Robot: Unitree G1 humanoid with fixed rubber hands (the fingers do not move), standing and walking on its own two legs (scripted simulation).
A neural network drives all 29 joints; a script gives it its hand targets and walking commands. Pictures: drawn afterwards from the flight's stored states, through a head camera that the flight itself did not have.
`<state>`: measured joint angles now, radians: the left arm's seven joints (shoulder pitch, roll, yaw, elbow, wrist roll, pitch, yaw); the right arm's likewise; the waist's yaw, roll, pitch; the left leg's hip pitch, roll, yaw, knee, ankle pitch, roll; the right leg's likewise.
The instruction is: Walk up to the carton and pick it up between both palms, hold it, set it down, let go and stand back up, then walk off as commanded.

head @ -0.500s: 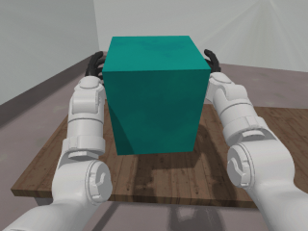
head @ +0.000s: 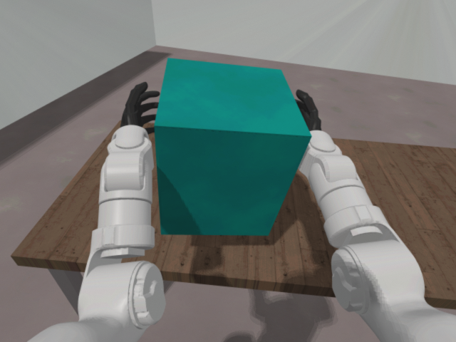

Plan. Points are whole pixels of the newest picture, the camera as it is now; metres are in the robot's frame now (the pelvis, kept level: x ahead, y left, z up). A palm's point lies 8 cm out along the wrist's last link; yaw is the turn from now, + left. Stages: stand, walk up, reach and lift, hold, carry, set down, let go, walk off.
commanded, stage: set down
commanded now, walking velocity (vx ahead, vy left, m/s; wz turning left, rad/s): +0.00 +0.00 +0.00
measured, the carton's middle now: (221, 152) +0.40 +0.03 +0.19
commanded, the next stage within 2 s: none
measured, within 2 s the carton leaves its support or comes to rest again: neither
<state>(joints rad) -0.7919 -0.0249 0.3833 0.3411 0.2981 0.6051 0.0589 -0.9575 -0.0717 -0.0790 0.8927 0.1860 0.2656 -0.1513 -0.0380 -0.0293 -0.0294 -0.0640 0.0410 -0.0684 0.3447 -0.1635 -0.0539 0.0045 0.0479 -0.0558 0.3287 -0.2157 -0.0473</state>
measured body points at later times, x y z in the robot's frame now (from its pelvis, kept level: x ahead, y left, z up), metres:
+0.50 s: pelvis +0.00 -0.02 +0.00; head -0.04 -0.01 +0.45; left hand +0.38 +0.17 +0.19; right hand +0.42 -0.12 +0.19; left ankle +0.03 +0.16 -0.75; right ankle -0.01 -0.08 -0.75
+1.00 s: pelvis +0.00 -0.02 +0.00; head -0.01 -0.03 +0.45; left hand +0.38 +0.17 +0.16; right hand +0.44 -0.13 +0.15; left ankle +0.03 +0.16 -0.75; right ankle -0.01 -0.08 -0.75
